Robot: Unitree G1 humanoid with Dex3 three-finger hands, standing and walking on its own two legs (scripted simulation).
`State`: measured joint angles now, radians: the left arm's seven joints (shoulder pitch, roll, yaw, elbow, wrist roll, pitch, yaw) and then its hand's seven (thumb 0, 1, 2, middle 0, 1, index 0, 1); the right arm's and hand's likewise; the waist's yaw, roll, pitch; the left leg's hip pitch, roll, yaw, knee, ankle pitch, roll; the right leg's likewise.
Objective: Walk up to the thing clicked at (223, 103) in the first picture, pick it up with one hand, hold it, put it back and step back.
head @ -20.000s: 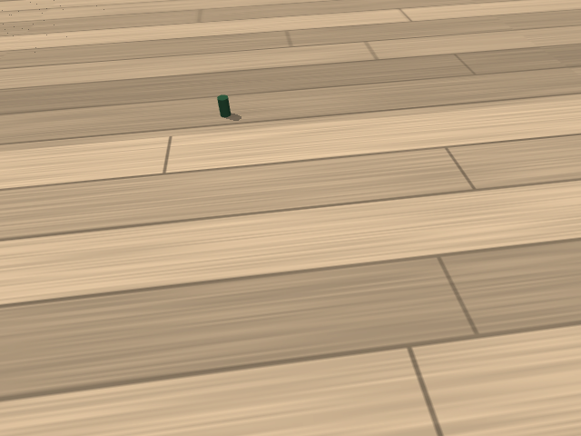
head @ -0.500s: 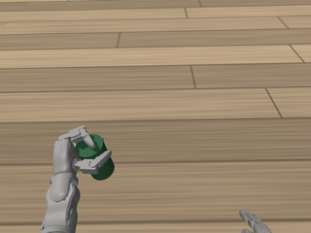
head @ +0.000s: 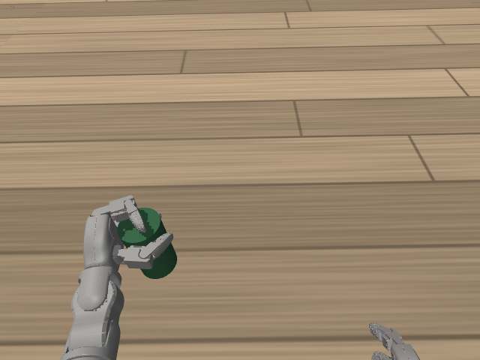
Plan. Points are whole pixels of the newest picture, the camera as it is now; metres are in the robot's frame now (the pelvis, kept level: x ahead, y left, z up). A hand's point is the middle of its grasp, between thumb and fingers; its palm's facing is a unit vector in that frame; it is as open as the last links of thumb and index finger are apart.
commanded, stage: hold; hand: left
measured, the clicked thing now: (149, 244) +0.33 +0.17 +0.01
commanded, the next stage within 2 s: crouch in 1.54 s
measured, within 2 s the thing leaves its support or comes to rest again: neither
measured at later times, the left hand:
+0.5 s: hand (144, 228) +0.33 +0.17 +0.06, palm faces +0.12 -0.99 -0.02, open 5.9 cm
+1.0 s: hand (144, 227) +0.34 +0.17 +0.05, palm faces +0.13 -0.99 -0.02, open 6.0 cm
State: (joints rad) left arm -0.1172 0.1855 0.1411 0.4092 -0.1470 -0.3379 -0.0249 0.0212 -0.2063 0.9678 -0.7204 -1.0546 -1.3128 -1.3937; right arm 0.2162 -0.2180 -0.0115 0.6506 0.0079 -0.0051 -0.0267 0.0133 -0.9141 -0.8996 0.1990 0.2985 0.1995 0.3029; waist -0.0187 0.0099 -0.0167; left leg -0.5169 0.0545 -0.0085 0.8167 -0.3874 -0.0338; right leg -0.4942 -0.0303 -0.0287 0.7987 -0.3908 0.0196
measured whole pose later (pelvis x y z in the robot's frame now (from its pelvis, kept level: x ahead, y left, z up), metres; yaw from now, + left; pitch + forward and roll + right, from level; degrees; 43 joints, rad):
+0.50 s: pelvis +0.00 +0.00 +0.00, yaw +0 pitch +5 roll -1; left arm -0.12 0.17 0.14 0.41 -0.15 -0.35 -0.02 0.02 -0.21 0.97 -0.72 -1.05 -1.31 -1.39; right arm 0.22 -0.22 -0.02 0.66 0.01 -0.02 -0.02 0.01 -0.91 -0.90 0.20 0.30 0.20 0.30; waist -0.02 0.01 -0.01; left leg -0.50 0.05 -0.01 0.80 -0.39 -0.03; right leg -0.48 -0.03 -0.03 0.78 -0.39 0.02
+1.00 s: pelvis +0.01 +0.00 +0.00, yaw +0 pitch +5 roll -1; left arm -0.12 0.17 0.15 0.43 -0.15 -0.36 -0.03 0.02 -0.21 0.97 -0.72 -1.05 -1.31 -1.39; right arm 0.22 -0.22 -0.02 0.66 0.01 0.00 -0.02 0.01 -0.91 -0.90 0.20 0.30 0.20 0.30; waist -0.02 0.01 -0.02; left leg -0.50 0.06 -0.01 0.81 -0.39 -0.03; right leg -0.48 -0.03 -0.03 0.79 -0.40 0.02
